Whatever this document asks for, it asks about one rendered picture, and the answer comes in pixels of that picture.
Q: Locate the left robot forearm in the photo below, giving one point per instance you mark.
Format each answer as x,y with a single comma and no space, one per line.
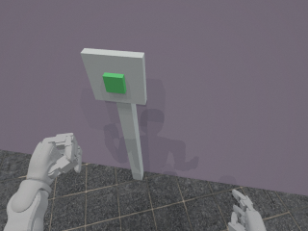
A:
27,206

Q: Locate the robot right hand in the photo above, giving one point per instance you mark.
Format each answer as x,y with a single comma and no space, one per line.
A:
251,220

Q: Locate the button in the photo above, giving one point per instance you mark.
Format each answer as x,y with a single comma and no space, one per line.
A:
114,82

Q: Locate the robot left hand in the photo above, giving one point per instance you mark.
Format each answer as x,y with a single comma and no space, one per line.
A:
47,162

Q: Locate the panel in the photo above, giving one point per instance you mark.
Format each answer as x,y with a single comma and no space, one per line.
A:
132,65

